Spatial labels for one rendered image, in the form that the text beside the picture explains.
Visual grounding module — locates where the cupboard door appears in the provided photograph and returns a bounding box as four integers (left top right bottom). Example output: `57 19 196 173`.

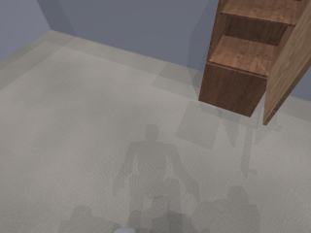
262 0 311 126

